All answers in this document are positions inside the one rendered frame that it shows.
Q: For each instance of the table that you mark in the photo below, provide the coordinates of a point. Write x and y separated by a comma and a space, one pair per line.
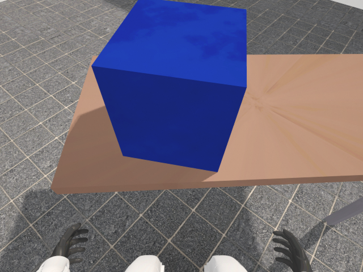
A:
300, 122

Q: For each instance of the robot thigh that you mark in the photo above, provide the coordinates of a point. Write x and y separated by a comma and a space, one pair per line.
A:
223, 264
146, 263

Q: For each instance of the robot left thigh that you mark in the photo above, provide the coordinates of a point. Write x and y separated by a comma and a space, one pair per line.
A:
146, 263

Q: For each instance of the left robot hand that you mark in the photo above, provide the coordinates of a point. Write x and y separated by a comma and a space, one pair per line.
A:
62, 248

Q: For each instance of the right robot hand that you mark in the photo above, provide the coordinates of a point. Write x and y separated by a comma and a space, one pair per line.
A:
299, 261

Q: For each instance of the robot left forearm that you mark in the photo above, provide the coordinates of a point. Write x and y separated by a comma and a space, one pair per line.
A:
55, 264

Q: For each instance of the robot right thigh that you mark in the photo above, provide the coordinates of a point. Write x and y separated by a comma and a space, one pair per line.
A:
223, 264

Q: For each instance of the carton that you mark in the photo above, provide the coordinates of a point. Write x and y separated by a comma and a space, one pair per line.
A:
173, 77

